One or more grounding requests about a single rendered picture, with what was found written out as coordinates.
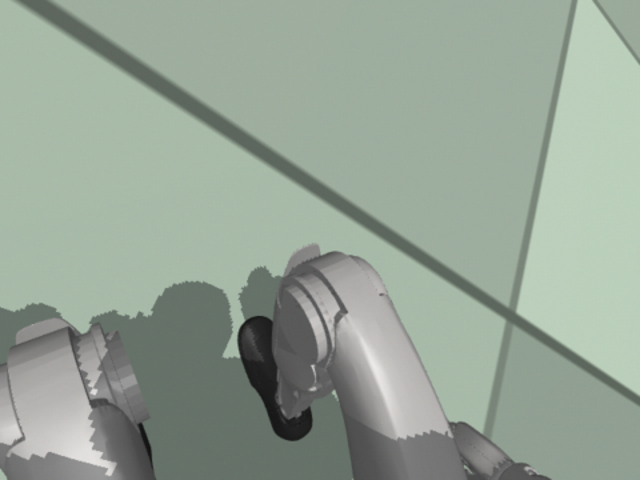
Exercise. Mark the right robot arm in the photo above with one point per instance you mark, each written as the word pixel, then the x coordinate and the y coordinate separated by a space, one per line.
pixel 521 471

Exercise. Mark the right robot foot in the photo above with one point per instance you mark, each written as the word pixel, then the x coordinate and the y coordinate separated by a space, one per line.
pixel 255 348

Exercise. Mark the left robot foot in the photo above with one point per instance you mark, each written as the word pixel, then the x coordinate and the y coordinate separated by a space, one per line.
pixel 146 442

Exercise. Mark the right robot hand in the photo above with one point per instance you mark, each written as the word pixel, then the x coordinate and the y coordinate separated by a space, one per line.
pixel 480 455

